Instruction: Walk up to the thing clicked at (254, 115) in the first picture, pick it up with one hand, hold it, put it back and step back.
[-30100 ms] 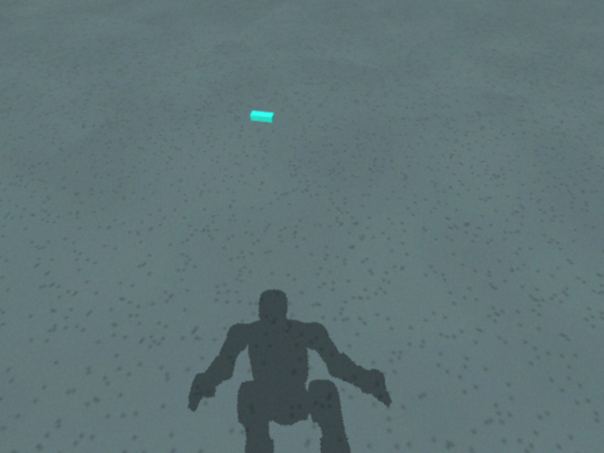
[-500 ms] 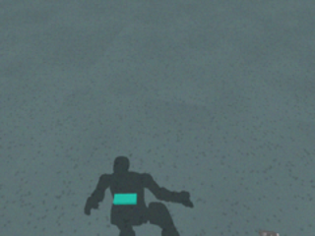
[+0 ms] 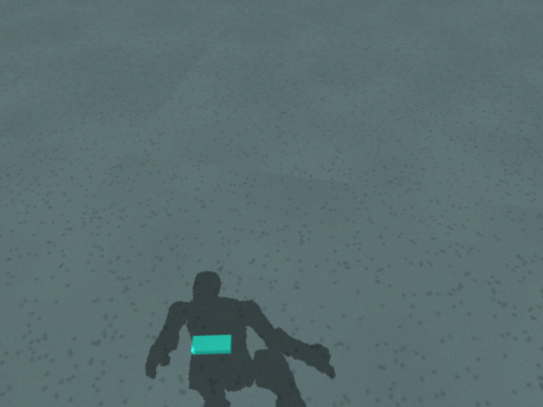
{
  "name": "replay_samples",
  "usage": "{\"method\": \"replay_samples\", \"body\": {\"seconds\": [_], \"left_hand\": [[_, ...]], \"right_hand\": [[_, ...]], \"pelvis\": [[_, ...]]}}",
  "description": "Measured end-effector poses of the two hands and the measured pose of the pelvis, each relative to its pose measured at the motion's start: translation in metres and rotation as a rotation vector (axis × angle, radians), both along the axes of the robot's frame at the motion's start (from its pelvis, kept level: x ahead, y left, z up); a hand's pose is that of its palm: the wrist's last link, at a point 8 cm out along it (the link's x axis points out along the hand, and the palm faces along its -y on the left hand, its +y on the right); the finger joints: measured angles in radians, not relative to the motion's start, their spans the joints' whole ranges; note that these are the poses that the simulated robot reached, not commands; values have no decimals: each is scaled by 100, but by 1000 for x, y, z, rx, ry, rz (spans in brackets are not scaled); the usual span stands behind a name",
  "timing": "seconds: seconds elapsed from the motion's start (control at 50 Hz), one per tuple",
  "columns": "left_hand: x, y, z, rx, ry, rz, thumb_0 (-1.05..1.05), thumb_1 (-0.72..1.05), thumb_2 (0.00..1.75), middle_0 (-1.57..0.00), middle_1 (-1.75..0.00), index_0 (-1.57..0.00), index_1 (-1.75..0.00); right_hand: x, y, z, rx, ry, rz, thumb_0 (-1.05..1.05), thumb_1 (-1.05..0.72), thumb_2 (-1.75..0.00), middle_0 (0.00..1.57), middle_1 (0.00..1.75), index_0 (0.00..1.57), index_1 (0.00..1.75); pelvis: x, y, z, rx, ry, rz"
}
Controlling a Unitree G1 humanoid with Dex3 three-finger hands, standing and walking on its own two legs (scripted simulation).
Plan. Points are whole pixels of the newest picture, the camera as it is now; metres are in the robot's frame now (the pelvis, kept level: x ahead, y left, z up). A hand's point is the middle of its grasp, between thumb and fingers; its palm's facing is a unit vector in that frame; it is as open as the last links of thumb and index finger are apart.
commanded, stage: walk up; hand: left
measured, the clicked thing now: (212, 344) +0.48 +0.24 -0.76
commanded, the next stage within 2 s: stand in 0.06 s
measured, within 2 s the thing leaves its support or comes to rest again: neither
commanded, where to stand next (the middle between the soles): +0.10 -0.01 m, yaw +1 degrees
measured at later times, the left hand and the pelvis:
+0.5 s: hand out of the picture +0.08 +0.25 -0.16, palm faces -0.04 -0.94 -0.34, open 7.3 cm; pelvis +0.00 +0.00 +0.00, yaw +0 degrees
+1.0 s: hand out of the picture +0.08 +0.25 -0.16, palm faces -0.05 -0.94 -0.34, open 7.3 cm; pelvis +0.01 +0.00 +0.00, yaw -1 degrees
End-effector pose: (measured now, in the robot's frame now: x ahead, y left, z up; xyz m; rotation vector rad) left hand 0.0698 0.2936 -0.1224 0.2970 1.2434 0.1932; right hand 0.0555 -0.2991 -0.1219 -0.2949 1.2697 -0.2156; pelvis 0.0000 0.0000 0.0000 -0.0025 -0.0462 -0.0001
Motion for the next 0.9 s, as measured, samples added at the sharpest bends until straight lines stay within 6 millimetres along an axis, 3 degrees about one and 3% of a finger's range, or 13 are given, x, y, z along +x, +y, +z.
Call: {"method": "replay_samples", "body": {"seconds": [0.22,0.46,0.9], "left_hand": [[13,1,2,6,-24,-20,1,91,90,-21,-30,-21,-30],[10,1,4,17,-15,-27,1,91,90,-21,-30,-21,-30],[4,-2,2,12,2,-29,1,91,90,-21,-30,-21,-30]], "right_hand": [[9,0,3,-6,-23,15,0,-91,-90,20,30,20,30],[19,-1,3,-2,-39,27,0,-91,-90,20,30,20,30],[13,-5,3,-3,-17,20,0,-91,-90,20,30,20,30]], "pelvis": [[2,0,0,4,4,-3],[4,-3,1,4,7,-4],[6,-5,1,3,9,-7]]}}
